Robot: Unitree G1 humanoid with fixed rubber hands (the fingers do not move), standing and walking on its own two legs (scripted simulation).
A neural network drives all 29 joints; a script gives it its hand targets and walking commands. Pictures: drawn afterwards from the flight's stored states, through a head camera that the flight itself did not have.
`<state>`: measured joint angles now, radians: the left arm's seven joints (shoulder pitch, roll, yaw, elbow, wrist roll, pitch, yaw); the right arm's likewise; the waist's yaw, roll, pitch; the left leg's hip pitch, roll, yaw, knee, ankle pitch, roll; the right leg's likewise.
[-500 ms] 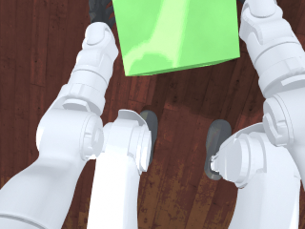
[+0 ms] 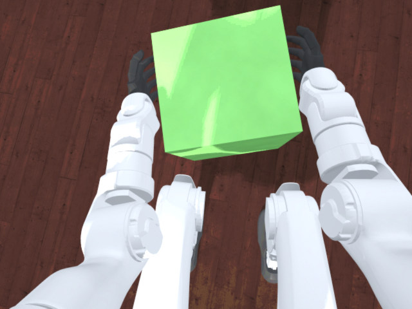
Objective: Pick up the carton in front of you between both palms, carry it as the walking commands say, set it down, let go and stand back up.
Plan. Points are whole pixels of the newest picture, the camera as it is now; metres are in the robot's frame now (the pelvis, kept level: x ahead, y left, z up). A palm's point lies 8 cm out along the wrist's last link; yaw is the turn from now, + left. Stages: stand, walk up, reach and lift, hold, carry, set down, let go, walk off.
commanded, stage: reach and lift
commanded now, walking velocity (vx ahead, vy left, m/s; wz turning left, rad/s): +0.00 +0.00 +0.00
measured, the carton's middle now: (226, 102) +0.49 +0.03 -0.14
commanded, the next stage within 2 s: none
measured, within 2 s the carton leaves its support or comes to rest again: neither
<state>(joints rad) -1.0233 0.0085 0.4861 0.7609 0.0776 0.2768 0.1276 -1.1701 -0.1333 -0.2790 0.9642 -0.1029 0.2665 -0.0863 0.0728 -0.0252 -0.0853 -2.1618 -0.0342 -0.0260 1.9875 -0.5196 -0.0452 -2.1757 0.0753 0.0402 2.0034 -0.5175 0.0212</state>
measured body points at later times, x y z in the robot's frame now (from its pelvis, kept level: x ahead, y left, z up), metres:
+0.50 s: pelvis +0.03 +0.00 +0.12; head +0.24 +0.00 +0.52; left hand +0.46 +0.19 +0.07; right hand +0.50 -0.12 +0.07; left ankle +0.12 +0.13 -0.39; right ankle +0.12 -0.12 -0.39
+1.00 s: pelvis +0.08 +0.00 +0.27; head +0.17 +0.00 +0.71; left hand +0.43 +0.17 +0.23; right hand +0.45 -0.13 +0.23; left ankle +0.12 +0.13 -0.39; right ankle +0.12 -0.12 -0.39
